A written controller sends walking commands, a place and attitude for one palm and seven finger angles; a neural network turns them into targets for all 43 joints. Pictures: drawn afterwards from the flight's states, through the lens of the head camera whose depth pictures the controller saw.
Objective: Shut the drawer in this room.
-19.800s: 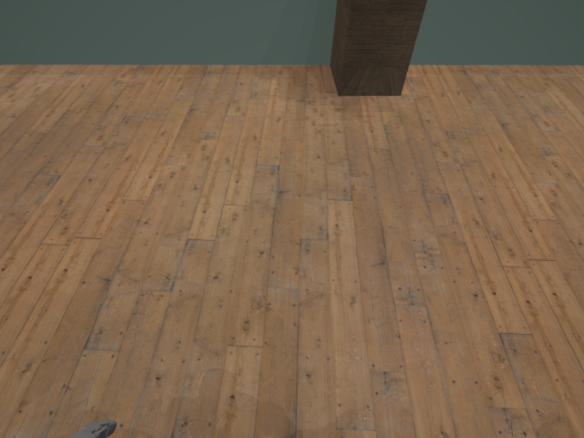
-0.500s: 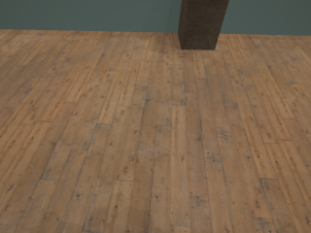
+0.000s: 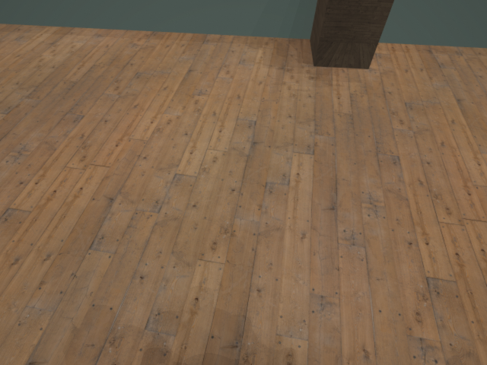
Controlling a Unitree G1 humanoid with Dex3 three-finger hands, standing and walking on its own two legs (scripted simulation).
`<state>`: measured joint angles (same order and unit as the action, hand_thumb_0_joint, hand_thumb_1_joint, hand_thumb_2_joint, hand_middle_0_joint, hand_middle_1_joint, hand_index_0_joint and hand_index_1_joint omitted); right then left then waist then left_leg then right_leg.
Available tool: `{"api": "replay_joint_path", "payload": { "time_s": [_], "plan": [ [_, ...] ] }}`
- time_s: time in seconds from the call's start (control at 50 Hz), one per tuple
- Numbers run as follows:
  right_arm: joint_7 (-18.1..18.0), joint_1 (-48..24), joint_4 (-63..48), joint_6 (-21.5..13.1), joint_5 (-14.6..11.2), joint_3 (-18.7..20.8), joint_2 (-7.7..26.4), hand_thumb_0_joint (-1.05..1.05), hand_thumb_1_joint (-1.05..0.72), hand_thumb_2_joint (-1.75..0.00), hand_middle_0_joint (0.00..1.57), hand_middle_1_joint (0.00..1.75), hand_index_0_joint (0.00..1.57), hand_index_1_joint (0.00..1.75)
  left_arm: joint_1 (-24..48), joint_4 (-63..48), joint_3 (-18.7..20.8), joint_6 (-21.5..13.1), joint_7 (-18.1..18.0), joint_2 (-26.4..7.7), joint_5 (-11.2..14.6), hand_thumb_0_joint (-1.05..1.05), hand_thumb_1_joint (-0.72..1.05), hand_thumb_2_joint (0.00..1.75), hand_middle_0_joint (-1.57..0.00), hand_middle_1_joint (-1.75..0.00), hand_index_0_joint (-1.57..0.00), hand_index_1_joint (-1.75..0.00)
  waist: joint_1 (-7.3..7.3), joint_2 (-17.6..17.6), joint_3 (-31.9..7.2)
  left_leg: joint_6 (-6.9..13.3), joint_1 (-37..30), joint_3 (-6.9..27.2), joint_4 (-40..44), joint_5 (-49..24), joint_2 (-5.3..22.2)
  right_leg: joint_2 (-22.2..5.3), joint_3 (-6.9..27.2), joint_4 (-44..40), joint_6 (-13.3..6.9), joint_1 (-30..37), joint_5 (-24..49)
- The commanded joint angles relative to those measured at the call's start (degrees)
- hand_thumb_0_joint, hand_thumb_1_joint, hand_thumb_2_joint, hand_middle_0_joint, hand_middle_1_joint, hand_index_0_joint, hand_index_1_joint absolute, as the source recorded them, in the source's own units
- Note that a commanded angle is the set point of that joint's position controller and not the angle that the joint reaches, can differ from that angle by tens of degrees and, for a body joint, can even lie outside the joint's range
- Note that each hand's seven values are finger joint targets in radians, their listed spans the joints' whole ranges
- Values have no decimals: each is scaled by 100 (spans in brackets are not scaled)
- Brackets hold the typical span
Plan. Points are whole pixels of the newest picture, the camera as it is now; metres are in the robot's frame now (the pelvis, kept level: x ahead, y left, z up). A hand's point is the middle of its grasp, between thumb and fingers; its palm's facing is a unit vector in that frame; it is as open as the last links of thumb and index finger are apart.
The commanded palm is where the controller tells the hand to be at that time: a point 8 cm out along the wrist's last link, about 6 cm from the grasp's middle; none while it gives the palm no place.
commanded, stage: stand and wait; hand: left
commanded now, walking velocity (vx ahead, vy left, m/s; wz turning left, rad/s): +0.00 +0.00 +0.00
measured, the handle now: out of the picture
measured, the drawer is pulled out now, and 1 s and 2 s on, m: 0.24 0.24 0.24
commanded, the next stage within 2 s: turn or walk to find it in 0.22 s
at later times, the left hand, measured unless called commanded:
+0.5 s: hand out of the picture -0.02 +0.18 -0.18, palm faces +0.15 -0.97 -0.20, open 7.4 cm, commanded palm none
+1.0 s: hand out of the picture +0.08 +0.12 -0.16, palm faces +0.07 -0.98 -0.20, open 7.3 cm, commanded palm none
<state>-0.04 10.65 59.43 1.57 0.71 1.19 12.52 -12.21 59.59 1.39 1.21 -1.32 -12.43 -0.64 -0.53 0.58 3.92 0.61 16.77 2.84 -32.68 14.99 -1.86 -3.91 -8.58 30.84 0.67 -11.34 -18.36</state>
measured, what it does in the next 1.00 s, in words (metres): walks ahead: right foot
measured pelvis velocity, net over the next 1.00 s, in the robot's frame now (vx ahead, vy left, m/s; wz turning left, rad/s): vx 0.10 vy -0.05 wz -0.01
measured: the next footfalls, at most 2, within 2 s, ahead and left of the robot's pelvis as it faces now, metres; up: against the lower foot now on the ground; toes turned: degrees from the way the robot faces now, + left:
right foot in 0.84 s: +0.11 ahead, -0.14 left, +0.00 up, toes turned -7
left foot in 1.32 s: +0.38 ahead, +0.09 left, +0.00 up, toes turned +6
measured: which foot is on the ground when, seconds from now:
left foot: down 0.00-0.84, up 0.86-1.00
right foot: down 0.00-0.54, up 0.56-0.82, down 0.84-1.00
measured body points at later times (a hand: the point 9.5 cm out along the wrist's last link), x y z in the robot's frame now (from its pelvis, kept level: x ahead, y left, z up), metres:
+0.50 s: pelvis -0.01 -0.01 +0.00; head +0.01 +0.00 +0.45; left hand -0.03 +0.23 -0.16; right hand +0.04 -0.25 -0.16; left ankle -0.01 +0.12 -0.73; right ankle -0.03 -0.13 -0.73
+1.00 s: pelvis +0.10 -0.05 +0.01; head +0.11 -0.07 +0.46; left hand +0.08 +0.17 -0.14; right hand +0.10 -0.29 -0.16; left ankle +0.08 +0.09 -0.65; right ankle +0.07 -0.14 -0.73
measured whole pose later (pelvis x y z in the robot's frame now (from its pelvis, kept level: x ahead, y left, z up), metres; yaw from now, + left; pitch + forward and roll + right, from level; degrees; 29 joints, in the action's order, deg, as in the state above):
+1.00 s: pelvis +0.10 -0.05 +0.01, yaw -1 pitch -1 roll +1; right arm 0.9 15.5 64.4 -0.2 1.5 3.4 11.1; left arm -19.5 62.9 2.0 -3.4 -0.2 -7.6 -1.1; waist -1.0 1.5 2.3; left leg -1.1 26.5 -4.9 -62.2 18.6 5.8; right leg -1.1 -6.8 27.7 -2.9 -9.5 -17.4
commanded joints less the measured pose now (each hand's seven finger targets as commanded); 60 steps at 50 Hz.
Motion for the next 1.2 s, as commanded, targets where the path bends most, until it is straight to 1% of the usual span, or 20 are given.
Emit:
{"api": "replay_joint_path", "payload": {
  "time_s": [0.0, 0.04, 0.06, 0.1, 0.2, 0.3, 0.38, 0.44, 0.48, 0.52, 0.56, 0.7, 0.78, 0.8, 0.82, 0.84, 0.86, 0.9, 0.96, 1.18],
  "plan": [
    [-58, 279, -302, -61, 30, 189, 475, 0, -90, -90, 20, 30, 20, 30, 67, -338, 195, -89, -73, -983, -36, 0, 90, 90, -20, -30, -20, -30, 128, -749, -287, -111, -164, -172, -386, -228, 440, -1454, 998, -910, -707, -308, 975],
    [-43, 427, -218, -121, 41, 168, 530, 0, -90, -90, 20, 30, 20, 30, 92, -311, 153, -64, -61, -774, -28, 0, 90, 90, -20, -30, -20, -30, 194, -21, -268, 30, -448, 392, 435, -1076, 743, -796, 458, -285, -286, -512, 559],
    [-51, 426, -193, -173, 50, 166, 707, 0, -90, -90, 20, 30, 20, 30, 18, -276, 102, -43, -57, -585, -2, 0, 90, 90, -20, -30, -20, -30, 158, 748, -268, 251, -259, 1261, 1190, -1057, 1122, -245, 191, 239, 5, -383, 73],
    [-130, 230, -175, -224, 14, 222, 938, 0, -90, -90, 20, 30, 20, 30, -183, -133, 38, -26, -51, -491, -15, 0, 90, 90, -20, -30, -20, -30, 27, 1105, -178, 751, -147, 2048, 1966, -564, 1578, -1, 458, 952, 64, -410, -857],
    [-183, -128, -75, -277, -21, 220, 946, 0, -90, -90, 20, 30, 20, 30, -648, 236, 10, -133, -3, -511, -33, 0, 90, 90, -20, -30, -20, -30, -225, 480, -408, 673, -141, 1290, 1551, -380, 1132, -32, 734, -418, 15, 249, 23],
    [-95, 136, -93, -96, -5, 172, 346, 0, -90, -90, 20, 30, 20, 30, -365, 56, 114, -158, -51, -805, -22, 0, 90, 90, -20, -30, -20, -30, 11, -1138, 8, -74, 189, 8, 62, -72, 252, -1247, 1692, -1604, -529, -225, -126],
    [-66, 99, -169, -52, 14, 236, 306, 0, -90, -90, 20, 30, 20, 30, -285, -103, 209, -146, -72, -832, -59, 0, 90, 90, -20, -30, -20, -30, 6, -809, 96, -154, 403, -316, -1018, 669, 368, -1603, 1401, -1169, -912, -236, 1646],
    [-75, 312, -45, -156, 13, 134, 119, 0, -90, -90, 20, 30, 20, 30, -443, 41, 151, -204, -48, -716, -50, 0, 90, 90, -20, -30, -20, -30, 38, -692, -166, -152, -283, -395, 222, 171, 450, -1217, 992, -757, -594, -100, 1579],
    [-85, 738, 171, -267, 46, 155, 330, 0, -90, -90, 20, 30, 20, 30, -544, 102, 86, -190, 23, -446, -33, 0, 90, 90, -20, -30, -20, -30, 107, -11, -390, 98, -1165, 145, 768, -208, 858, -461, 585, -434, -197, -685, -306],
    [-85, 1068, 321, -285, 67, 272, 762, 0, -90, -90, 20, 30, 20, 30, -291, 52, 8, -164, 76, -163, -68, 0, 90, 90, -20, -30, -20, -30, 334, 1231, -37, 602, -1033, 1520, 2004, 1887, 1711, 137, -36, 656, 23, -1281, -1024],
    [-123, 1353, 377, -324, 85, 328, 856, 0, -90, -90, 20, 30, 20, 30, 38, -121, 17, -169, 125, -147, -89, 0, 90, 90, -20, -30, -20, -30, 427, 1207, 369, 1109, -1134, 2074, 2399, 1931, 2236, 53, 403, 2246, -129, -2199, -1316],
    [-127, 933, 263, -445, 97, 344, 731, 0, -90, -90, 20, 30, 20, 30, -40, -185, 96, -231, 295, 106, -74, 0, 90, 90, -20, -30, -20, -30, 144, 761, 91, 752, -621, 381, 2165, 899, 1859, -123, 297, 1250, -41, -1234, -612],
    [-101, 759, 309, -396, 80, 350, 566, 0, -90, -90, 20, 30, 20, 30, -1101, 220, 183, -280, 266, -33, -87, 0, 90, 90, -20, -30, -20, -30, -351, 125, -120, 282, 233, -395, 853, 1313, 1376, 160, -25, -267, -33, 655, 279],
    [-82, 672, 237, -410, 40, 304, 327, 0, -90, -90, 20, 30, 20, 30, -1654, 376, 271, -332, 218, -397, -111, 0, 90, 90, -20, -30, -20, -30, -614, -733, -144, 65, 1003, -865, -354, 1489, 1003, -393, 755, -797, -208, 1399, -458],
    [-22, 385, -62, -429, 11, 203, -51, 0, -90, -90, 20, 30, 20, 30, -2183, 505, 386, -382, 156, -968, -104, 0, 90, 90, -20, -30, -20, -30, -833, -2327, -26, -124, 2267, -1283, -2081, 2110, 428, -1708, 2987, -1868, -746, 1768, -1373],
    [4, -66, -264, -398, 31, 234, 242, 0, -90, -90, 20, 30, 20, 30, -2281, 529, 404, -406, 90, -1058, -13, 0, 90, 90, -20, -30, -20, -30, -883, -2034, 128, -61, 2528, -675, -2923, 1858, 650, -2117, 4043, -2456, -1067, 1247, -1991],
    [30, -359, -298, -406, 42, 288, 222, 0, -90, -90, 20, 30, 20, 30, -1939, 475, 382, -413, 73, -922, -33, 0, 90, 90, -20, -30, -20, -30, -739, -1621, 583, -26, 2739, -443, -3456, 1298, 811, -2071, 4033, -2533, -1194, 781, -2335],
    [75, -114, -120, -420, 86, 303, 164, 0, -90, -90, 20, 30, 20, 30, -1307, 303, 274, -457, 45, -492, -63, 0, 90, 90, -20, -30, -20, -30, -310, -549, 579, -91, 2492, -398, -3352, 528, 1092, -1757, 2925, -2251, -1069, 464, -1379],
    [118, 201, 43, -351, 93, 286, -16, 0, -90, -90, 20, 30, 20, 30, -1275, 325, 183, -560, 63, -295, -61, 0, 90, 90, -20, -30, -20, -30, -92, -618, 264, -237, 1951, -635, -2910, -90, 1007, -1195, 1713, -2107, -828, 398, 388],
    [198, -1090, -572, -424, 26, 219, -65, 0, -90, -90, 20, 30, 20, 30, -1609, 652, 187, -598, -5, -356, -84, 0, 90, 90, -20, -30, -20, -30, -243, -678, 424, -138, 1421, -956, -783, -403, 789, -1156, 1166, -1822, -880, 956, 2493]
  ]
}}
